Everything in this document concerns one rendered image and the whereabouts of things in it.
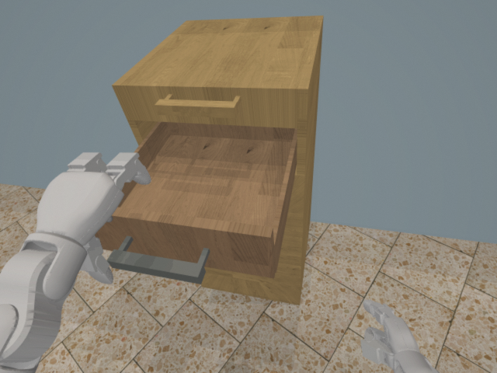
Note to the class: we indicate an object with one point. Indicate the robot right forearm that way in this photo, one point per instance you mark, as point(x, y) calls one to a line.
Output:
point(410, 361)

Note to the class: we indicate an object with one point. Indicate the left robot hand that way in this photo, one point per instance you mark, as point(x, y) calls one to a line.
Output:
point(79, 202)

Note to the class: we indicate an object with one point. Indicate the drawer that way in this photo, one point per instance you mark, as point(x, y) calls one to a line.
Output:
point(222, 187)

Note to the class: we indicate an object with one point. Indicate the handle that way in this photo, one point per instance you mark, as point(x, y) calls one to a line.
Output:
point(158, 266)
point(197, 108)

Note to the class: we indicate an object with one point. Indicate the cabinet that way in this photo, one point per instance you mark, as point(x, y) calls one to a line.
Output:
point(271, 67)

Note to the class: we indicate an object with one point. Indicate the robot left forearm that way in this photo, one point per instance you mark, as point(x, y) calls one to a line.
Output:
point(34, 284)

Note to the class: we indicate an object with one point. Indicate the right robot hand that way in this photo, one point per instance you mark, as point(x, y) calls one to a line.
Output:
point(381, 347)

